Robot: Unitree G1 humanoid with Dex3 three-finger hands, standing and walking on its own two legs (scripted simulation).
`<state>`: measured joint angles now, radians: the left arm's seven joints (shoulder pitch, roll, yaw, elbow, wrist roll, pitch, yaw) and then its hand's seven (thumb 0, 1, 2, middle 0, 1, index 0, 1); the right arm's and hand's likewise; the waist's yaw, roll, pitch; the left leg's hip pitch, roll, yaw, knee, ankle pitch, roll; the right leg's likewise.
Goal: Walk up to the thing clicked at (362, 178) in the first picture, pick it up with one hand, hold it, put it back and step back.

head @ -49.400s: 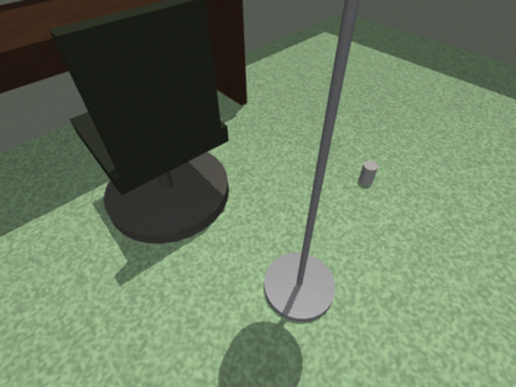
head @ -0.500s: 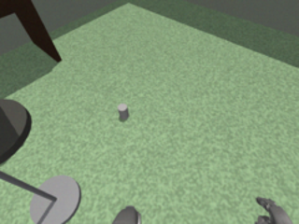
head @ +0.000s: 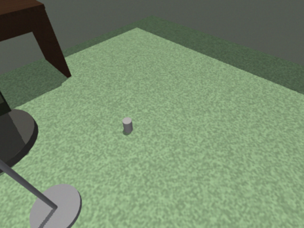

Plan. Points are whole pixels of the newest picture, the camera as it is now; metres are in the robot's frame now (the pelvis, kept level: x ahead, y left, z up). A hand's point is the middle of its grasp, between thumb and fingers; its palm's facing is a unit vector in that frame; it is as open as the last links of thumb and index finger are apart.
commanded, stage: step back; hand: left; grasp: from above
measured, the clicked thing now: (127, 125) +1.02 +0.23 -0.71
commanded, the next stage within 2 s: stand in 0.64 s
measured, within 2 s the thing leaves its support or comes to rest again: neither
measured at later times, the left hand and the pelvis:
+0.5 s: hand out of the picture +0.11 +0.28 -0.15, palm faces +0.05 -0.94 -0.35, open 7.4 cm; pelvis +0.05 +0.02 +0.00, yaw +1 degrees
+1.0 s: hand out of the picture +0.14 +0.27 -0.14, palm faces +0.00 -0.94 -0.33, open 7.4 cm; pelvis +0.06 +0.02 +0.02, yaw +0 degrees
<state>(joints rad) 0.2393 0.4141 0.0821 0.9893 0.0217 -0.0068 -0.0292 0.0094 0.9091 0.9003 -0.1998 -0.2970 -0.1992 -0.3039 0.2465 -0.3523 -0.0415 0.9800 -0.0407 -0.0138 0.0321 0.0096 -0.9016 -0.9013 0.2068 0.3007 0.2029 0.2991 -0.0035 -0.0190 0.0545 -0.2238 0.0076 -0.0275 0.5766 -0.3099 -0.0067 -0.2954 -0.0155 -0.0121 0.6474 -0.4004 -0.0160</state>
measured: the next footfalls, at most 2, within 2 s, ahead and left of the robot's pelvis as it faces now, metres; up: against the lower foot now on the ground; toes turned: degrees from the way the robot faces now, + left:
left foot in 0.28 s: +0.12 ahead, +0.15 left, +0.00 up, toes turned +2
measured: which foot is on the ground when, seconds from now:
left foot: down 0.00-0.04, up 0.06-0.26, down 0.28-1.00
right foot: down 0.00-1.00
